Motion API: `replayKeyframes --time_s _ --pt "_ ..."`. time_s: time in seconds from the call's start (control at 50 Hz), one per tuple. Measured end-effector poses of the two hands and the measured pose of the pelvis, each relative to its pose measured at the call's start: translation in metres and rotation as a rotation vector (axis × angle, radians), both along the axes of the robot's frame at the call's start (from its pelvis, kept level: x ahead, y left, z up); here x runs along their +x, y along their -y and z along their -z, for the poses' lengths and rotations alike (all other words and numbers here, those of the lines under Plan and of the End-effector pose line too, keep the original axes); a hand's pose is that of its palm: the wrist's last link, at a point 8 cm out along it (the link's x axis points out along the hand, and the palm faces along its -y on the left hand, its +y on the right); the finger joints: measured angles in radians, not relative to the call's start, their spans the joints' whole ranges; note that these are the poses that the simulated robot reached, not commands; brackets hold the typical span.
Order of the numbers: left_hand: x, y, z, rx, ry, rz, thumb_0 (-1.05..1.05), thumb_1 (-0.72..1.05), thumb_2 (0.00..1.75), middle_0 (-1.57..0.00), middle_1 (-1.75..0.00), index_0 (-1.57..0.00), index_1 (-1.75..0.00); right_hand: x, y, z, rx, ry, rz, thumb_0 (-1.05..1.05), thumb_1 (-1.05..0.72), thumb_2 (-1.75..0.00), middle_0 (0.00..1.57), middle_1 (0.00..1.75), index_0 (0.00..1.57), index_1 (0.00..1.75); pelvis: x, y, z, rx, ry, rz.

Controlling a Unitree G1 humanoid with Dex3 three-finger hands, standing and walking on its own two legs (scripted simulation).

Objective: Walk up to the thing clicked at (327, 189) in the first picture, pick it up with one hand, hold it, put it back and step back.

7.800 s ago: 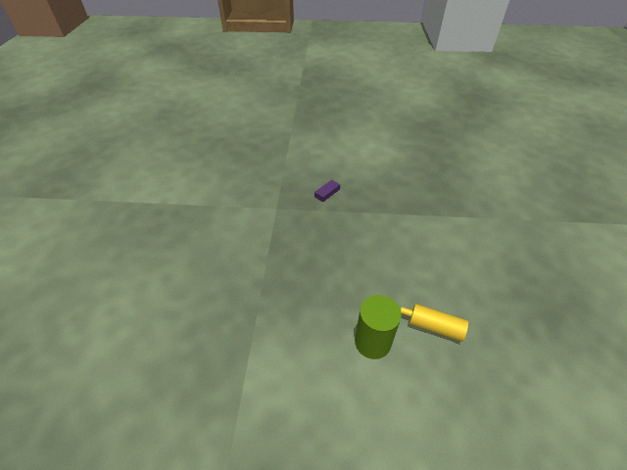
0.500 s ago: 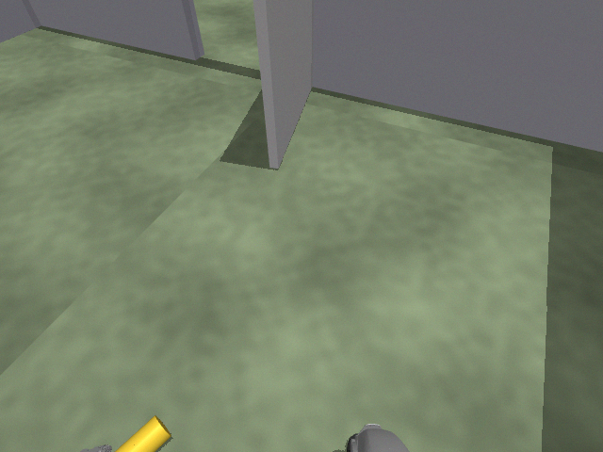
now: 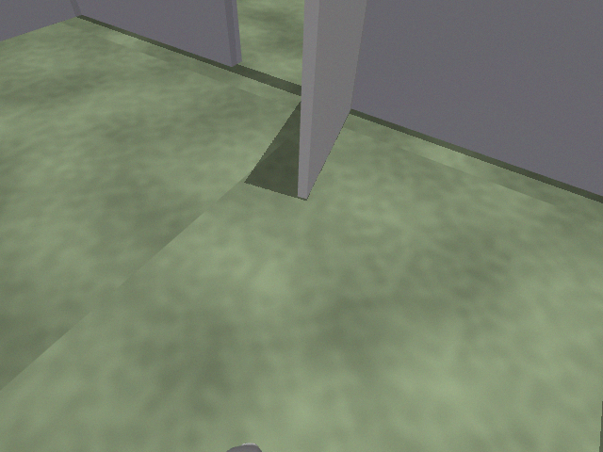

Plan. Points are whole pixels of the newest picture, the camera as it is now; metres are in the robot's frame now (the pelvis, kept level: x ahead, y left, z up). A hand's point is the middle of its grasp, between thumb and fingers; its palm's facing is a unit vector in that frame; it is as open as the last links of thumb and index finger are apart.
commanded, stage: walk up
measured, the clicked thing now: out of the picture +0.03 +1.31 -0.74
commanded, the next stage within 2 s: none
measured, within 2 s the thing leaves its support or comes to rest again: neither
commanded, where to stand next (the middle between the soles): +0.52 +0.00 m, yaw -2 degrees
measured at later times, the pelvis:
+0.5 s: pelvis +0.19 +0.00 +0.00, yaw -2 degrees
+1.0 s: pelvis +0.34 +0.00 +0.00, yaw +11 degrees
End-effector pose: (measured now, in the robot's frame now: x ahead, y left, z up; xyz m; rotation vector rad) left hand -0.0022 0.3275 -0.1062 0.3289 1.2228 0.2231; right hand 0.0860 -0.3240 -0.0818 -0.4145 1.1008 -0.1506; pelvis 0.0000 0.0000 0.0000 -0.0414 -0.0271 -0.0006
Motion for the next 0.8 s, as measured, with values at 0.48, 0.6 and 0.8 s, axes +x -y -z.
replayKeyframes --time_s 0.48,0.6,0.8 --pt "0.303 0.019 -0.019 -0.008 0.107 0.193 0.01 0.90 0.90 -0.20 -0.30 -0.20 -0.30 0.081 -0.014 0.017 0.045 -0.104 0.189 0.01 -0.90 -0.90 0.20 0.30 0.20 0.30 0.184 -0.005 -0.006 0.076 0.008 0.051" --pt "0.359 0.049 -0.035 0.000 0.269 0.153 0.01 0.90 0.90 -0.20 -0.30 -0.20 -0.30 0.130 -0.007 0.033 0.087 -0.178 0.115 0.01 -0.91 -0.90 0.20 0.30 0.20 0.30 0.221 0.018 -0.005 0.071 0.015 -0.021" --pt "0.350 0.043 -0.042 -0.002 0.253 0.012 0.00 0.90 0.90 -0.20 -0.30 -0.20 -0.30 0.250 0.012 0.005 0.036 -0.073 -0.026 0.01 -0.91 -0.90 0.20 0.30 0.20 0.30 0.275 0.022 -0.018 0.041 0.022 -0.103"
